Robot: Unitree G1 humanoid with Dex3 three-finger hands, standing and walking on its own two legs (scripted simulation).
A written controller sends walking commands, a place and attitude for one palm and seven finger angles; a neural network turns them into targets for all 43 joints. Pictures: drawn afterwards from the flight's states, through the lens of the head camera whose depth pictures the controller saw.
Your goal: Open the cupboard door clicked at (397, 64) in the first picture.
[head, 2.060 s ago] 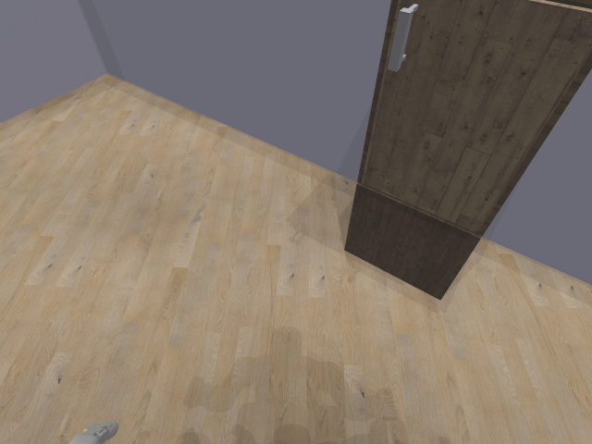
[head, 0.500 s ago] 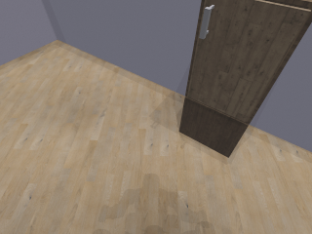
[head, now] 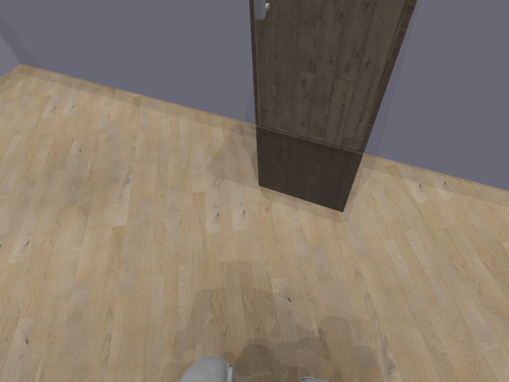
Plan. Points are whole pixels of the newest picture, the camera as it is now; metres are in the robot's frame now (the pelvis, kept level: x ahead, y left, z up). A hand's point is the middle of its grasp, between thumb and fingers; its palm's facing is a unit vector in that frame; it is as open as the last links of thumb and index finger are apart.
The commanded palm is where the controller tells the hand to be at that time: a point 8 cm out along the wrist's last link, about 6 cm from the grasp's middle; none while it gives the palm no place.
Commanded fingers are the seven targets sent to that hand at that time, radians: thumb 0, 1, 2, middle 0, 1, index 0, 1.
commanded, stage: turn to face it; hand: left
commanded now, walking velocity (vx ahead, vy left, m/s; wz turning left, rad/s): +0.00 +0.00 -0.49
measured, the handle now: out of the picture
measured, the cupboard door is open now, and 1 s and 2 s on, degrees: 0 0 0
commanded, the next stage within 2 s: take the last steps up to it in 0.44 s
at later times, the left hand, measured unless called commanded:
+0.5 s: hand out of the picture +0.10 +0.26 -0.15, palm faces -0.16 -0.96 -0.22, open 7.3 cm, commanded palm none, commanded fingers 0.00 0.90 0.90 -0.20 -0.30 -0.20 -0.30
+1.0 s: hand out of the picture +0.05 +0.25 -0.15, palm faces -0.22 -0.95 -0.21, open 7.2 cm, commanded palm none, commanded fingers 0.00 0.90 0.90 -0.20 -0.30 -0.20 -0.30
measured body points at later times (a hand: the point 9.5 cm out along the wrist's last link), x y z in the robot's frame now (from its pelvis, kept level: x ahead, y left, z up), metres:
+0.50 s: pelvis -0.02 +0.07 +0.02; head +0.00 +0.09 +0.47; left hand +0.11 +0.31 -0.14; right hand -0.01 -0.19 -0.11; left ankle -0.01 +0.16 -0.72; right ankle -0.05 -0.07 -0.65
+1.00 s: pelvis +0.03 +0.06 +0.02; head +0.03 +0.06 +0.47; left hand +0.07 +0.30 -0.14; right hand -0.06 -0.16 -0.14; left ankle +0.15 +0.17 -0.67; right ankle -0.09 -0.05 -0.72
